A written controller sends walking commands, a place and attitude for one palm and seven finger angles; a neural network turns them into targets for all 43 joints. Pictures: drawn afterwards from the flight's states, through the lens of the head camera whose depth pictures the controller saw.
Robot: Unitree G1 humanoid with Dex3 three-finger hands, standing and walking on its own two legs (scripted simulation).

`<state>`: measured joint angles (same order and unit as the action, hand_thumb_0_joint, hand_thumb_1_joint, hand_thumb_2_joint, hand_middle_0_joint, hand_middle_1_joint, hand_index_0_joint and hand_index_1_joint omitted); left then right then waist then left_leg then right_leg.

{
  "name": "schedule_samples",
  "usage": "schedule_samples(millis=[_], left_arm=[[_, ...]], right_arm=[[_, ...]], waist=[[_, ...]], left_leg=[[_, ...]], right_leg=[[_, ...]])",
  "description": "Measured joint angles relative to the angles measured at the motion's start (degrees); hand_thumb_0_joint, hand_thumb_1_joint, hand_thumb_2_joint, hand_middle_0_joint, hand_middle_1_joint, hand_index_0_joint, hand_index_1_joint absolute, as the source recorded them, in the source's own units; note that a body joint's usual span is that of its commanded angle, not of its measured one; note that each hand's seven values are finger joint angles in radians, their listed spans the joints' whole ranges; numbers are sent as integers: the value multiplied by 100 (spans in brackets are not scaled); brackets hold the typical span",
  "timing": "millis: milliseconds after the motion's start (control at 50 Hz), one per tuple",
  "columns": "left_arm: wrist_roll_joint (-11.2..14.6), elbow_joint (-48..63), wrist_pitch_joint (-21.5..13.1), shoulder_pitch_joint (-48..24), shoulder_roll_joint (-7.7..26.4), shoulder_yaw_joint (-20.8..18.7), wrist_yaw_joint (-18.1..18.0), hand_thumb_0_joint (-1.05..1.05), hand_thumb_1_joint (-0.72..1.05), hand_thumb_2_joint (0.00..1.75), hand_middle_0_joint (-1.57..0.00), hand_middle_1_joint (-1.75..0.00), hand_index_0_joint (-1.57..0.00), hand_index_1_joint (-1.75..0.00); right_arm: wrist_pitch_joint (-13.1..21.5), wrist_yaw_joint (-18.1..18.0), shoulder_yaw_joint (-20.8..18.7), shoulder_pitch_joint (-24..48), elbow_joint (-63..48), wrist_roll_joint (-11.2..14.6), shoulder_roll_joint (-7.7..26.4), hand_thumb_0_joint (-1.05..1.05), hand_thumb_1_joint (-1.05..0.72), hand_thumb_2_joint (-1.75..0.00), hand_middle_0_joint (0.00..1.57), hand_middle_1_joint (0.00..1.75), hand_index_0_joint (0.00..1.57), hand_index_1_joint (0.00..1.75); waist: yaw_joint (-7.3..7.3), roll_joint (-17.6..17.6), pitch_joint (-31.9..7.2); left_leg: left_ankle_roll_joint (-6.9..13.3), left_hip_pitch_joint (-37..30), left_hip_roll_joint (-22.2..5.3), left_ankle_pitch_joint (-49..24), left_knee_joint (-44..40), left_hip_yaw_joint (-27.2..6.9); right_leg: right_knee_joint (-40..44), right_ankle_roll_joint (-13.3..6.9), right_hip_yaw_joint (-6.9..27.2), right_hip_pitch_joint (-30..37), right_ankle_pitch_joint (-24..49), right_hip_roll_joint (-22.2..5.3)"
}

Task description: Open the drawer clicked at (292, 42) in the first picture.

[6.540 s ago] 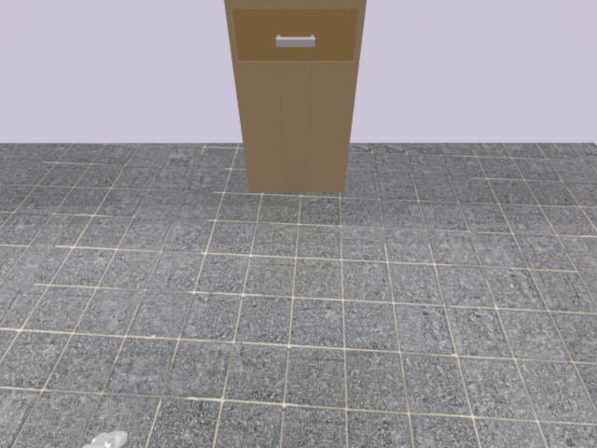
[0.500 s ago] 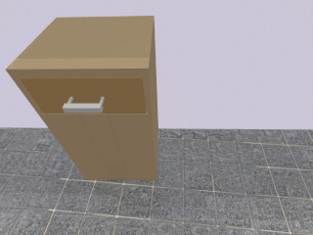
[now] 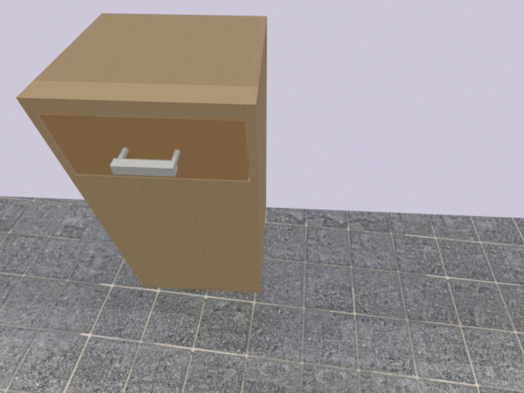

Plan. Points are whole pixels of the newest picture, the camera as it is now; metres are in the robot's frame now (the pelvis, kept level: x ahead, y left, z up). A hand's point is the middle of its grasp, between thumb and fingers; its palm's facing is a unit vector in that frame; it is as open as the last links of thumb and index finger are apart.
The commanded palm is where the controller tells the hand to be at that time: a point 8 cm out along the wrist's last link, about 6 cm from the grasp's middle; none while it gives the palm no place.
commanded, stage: look again from close up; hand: left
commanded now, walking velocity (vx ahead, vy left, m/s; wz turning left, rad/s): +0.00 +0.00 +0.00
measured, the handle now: (147, 160) +0.57 +0.30 -0.01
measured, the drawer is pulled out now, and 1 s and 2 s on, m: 0.00 0.00 0.00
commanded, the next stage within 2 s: shuffle to correct the standing spot in 0.40 s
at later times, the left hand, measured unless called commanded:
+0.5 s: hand out of the picture +0.00 +0.21 -0.18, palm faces +0.03 -0.98 -0.19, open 7.4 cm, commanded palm none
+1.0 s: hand out of the picture +0.04 +0.24 -0.18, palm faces +0.07 -0.98 -0.19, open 7.4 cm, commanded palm none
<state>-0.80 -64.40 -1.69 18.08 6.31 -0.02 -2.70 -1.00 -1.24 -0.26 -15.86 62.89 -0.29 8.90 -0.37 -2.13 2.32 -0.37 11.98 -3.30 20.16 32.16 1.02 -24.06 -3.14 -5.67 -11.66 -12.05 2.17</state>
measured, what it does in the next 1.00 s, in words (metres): shifts its weight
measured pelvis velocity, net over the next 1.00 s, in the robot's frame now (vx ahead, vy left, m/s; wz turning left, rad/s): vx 0.05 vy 0.07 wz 0.01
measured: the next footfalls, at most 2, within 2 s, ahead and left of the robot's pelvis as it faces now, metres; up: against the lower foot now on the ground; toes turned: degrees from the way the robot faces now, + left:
right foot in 1.24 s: +0.13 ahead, -0.04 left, +0.00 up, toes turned -3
left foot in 1.66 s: +0.08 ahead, +0.13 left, +0.00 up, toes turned +5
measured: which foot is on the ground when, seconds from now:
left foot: down 0.00-1.00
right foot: down 0.00-0.86, up 0.88-1.00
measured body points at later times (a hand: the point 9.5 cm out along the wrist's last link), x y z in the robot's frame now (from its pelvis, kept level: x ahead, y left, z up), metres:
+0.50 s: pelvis +0.00 +0.04 +0.00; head +0.01 +0.04 +0.45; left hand +0.00 +0.26 -0.16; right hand -0.02 -0.16 -0.17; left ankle -0.02 +0.13 -0.74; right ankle +0.01 -0.08 -0.74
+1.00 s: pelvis +0.05 +0.07 -0.01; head +0.08 +0.08 +0.44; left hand +0.04 +0.30 -0.17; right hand +0.04 -0.15 -0.16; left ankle -0.02 +0.13 -0.74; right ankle +0.02 -0.06 -0.70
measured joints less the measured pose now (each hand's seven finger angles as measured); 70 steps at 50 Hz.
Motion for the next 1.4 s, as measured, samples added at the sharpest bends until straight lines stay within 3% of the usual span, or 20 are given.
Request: schedule_samples(millis=[80, 240, 540, 800, 840, 900, 980, 1160, 1240, 1340, 1400], left_arm=[[0, 18, 20, 27, -2, 19, 47, 1, 90, 89, -20, -30, -20, -30], [25, 118, 81, -73, 147, 18, 80, 1, 91, 89, -20, -30, -20, -30], [26, 122, 108, -93, 143, 16, 86, 1, 91, 90, -20, -30, -20, -30], [-50, 196, 84, 216, 53, -170, 113, 0, 90, 89, -20, -30, -20, -30], [-56, 205, 110, 245, 111, -227, 97, 0, 90, 89, -20, -30, -20, -30], [-57, 187, 223, 223, 172, -244, 74, 0, 90, 89, -20, -30, -20, -30], [-12, 202, 283, -37, 187, -213, 33, 1, 91, 89, -20, -30, -20, -30], [6, 586, 264, -779, 232, -222, -7, 1, 91, 89, -20, -30, -20, -30], [-26, 756, 166, -839, 236, -228, 3, 0, 91, 89, -20, -30, -20, -30], [-43, 786, 38, -747, 215, -176, -20, 0, 91, 89, -20, -30, -20, -30], [-40, 788, 100, -668, 199, -175, -21, 0, 91, 89, -20, -30, -20, -30]], right_arm=[[118, 12, -6, -93, -167, -27, 61, 1, -91, -90, 20, 30, 19, 29], [166, -16, 142, -296, -126, -60, -54, 1, -92, -90, 20, 30, 19, 29], [237, -7, 214, -347, 78, -44, -154, 0, -91, -90, 20, 30, 20, 30], [99, 43, 88, -390, -46, -71, 22, 0, -91, -90, 20, 30, 20, 30], [120, 41, 75, -353, -57, -67, 6, 0, -91, -90, 20, 30, 19, 29], [233, 10, 68, -335, -148, -79, 4, 0, -91, -90, 20, 30, 19, 29], [297, -119, 89, -318, -208, -63, -39, 0, -91, -90, 20, 30, 19, 29], [170, -144, 47, -122, -141, -41, -215, 0, -90, -90, 20, 30, 20, 30], [106, -107, -43, -79, -151, -34, -159, 0, -90, -90, 20, 30, 20, 30], [-40, -80, -176, 159, -189, 26, -6, 1, -91, -90, 20, 30, 20, 30], [-120, -27, -217, 355, -245, 23, 51, 0, -91, -90, 20, 30, 20, 30]], waist=[[84, -30, -39], [19, 101, -232], [14, 176, -96], [-69, 171, -133], [-106, 315, -120], [-121, 399, -105], [-17, 284, -10], [63, 118, 234], [39, 35, 239], [49, 24, 232], [24, 131, 213]], left_leg=[[51, -6, 89, -221, -96, -16], [163, -201, 340, -233, -309, 147], [293, -311, 510, -368, -628, 246], [308, -44, 488, 245, 165, 227], [418, -120, 577, 271, 91, 281], [513, -244, 657, 290, -34, 358], [592, -534, 714, 115, -477, 330], [522, -933, 817, -131, -1069, 232], [428, -831, 778, 120, -620, 248], [175, 184, 648, 996, 1617, 13], [63, 669, 460, 840, 2207, -118]], right_leg=[[-406, 59, -42, -159, -214, -87], [-478, 243, 126, -126, -250, -333], [-373, 376, 238, -132, -199, -485], [-941, 426, 145, -250, -739, -534], [-1028, 466, 187, -254, -828, -624], [-1632, 308, 238, -445, -1241, -663], [-2567, 274, 251, -821, -1686, -584], [-1849, 254, 193, -909, -921, -438], [-1009, 149, 149, -556, -220, -340], [-967, -94, 52, -448, -448, -275], [-752, -118, 24, -404, -271, -270]])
